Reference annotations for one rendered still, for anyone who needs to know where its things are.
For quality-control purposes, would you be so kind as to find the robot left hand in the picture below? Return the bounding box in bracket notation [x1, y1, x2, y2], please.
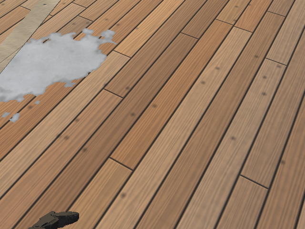
[28, 211, 79, 229]

